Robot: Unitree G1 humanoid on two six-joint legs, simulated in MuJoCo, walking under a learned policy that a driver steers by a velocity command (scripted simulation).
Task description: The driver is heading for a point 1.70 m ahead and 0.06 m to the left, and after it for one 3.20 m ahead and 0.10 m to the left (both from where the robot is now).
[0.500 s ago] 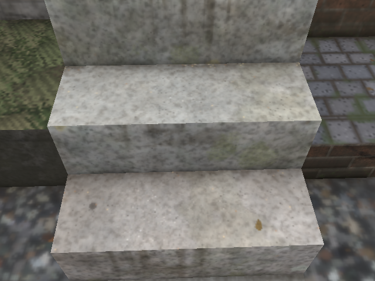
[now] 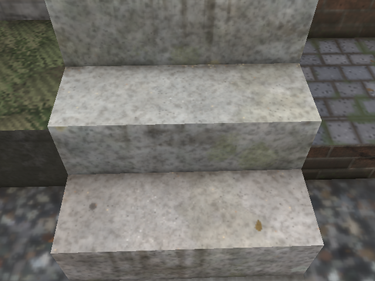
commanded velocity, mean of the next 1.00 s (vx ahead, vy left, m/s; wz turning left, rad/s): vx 0.50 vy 0.00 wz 0.00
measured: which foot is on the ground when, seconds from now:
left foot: down 0.00-1.00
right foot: down 0.00-1.00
